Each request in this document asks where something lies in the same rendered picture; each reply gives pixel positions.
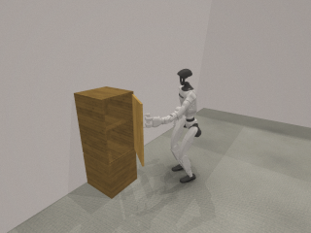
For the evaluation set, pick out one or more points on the robot left foot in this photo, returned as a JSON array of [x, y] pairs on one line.
[[187, 178]]

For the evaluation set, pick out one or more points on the robot head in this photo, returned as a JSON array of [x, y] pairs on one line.
[[183, 74]]

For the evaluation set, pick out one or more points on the right robot hand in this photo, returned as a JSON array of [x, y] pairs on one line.
[[175, 120]]

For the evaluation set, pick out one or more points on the left robot hand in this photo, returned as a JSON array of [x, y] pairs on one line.
[[156, 121]]

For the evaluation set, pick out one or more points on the left robot upper arm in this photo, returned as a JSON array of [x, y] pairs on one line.
[[189, 99]]

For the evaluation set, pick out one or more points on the handle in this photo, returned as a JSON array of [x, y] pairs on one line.
[[148, 116]]

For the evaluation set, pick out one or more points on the robot left forearm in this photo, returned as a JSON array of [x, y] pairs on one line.
[[174, 115]]

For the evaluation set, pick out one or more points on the cupboard door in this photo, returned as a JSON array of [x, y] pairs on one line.
[[138, 128]]

